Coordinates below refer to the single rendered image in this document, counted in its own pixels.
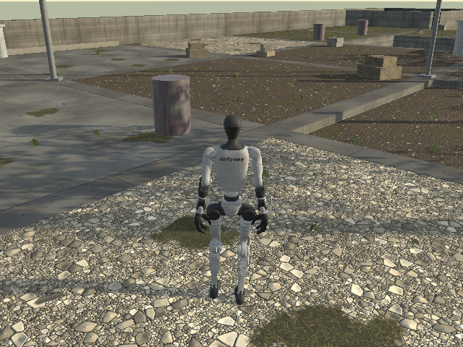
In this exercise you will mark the robot left hand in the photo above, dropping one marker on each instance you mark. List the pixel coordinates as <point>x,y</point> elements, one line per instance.
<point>198,222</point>

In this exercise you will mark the robot right foot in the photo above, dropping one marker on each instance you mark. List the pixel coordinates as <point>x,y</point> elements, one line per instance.
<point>240,299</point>

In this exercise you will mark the left robot upper arm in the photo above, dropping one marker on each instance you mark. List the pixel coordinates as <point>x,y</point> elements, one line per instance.
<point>209,153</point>

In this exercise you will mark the left robot forearm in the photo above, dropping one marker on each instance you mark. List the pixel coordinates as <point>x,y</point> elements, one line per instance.
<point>202,197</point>

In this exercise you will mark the right robot forearm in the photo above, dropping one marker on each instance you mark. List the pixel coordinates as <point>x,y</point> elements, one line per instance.
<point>261,198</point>

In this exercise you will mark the robot right hand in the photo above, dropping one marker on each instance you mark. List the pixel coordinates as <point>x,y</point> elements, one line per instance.
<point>263,224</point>

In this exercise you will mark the robot right thigh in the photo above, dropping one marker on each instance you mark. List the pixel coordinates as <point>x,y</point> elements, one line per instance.
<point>246,217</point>

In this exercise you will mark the right robot upper arm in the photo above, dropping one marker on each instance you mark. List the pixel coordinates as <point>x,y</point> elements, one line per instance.
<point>257,166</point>

